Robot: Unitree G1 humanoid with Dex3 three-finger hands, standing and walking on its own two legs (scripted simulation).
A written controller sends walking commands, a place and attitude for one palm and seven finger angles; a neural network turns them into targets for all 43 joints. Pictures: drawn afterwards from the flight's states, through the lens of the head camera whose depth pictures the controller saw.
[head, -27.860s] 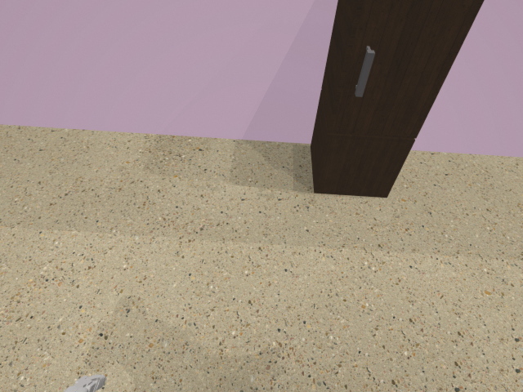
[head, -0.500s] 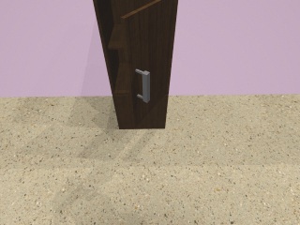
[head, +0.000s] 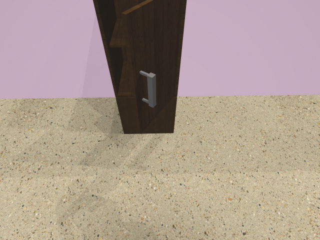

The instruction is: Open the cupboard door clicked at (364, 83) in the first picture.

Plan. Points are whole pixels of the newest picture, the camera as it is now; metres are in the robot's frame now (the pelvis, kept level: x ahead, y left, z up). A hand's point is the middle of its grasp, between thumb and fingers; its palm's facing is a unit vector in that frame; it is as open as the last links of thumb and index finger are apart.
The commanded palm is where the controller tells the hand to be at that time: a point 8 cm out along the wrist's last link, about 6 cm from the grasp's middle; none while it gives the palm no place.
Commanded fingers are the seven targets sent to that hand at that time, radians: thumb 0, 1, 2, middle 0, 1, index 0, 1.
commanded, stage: look to check the result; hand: left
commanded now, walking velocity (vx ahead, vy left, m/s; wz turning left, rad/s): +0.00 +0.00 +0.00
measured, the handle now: (147, 89) +0.68 +0.09 -0.06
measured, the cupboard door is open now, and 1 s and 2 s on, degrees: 55 55 55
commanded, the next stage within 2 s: walk to a spot facing it in 0.36 s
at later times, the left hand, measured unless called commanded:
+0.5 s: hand out of the picture +0.01 +0.14 -0.18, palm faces +0.04 -0.99 -0.17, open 7.4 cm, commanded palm none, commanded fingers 0.00 0.90 0.90 -0.20 -0.30 -0.20 -0.30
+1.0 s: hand out of the picture +0.11 +0.16 -0.17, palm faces -0.16 -0.94 -0.32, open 7.4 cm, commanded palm none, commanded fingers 0.00 0.90 0.90 -0.20 -0.30 -0.20 -0.30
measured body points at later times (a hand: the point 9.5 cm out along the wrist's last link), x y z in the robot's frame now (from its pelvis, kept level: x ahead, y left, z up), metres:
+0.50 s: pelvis +0.02 -0.01 +0.00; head +0.04 -0.02 +0.45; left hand +0.01 +0.20 -0.16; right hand +0.02 -0.23 -0.16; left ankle +0.05 +0.11 -0.74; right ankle -0.02 -0.11 -0.74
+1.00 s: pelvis +0.00 -0.04 -0.02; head +0.05 -0.09 +0.42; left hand +0.11 +0.21 -0.15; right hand +0.00 -0.29 -0.19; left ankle +0.04 +0.10 -0.73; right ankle -0.02 -0.12 -0.75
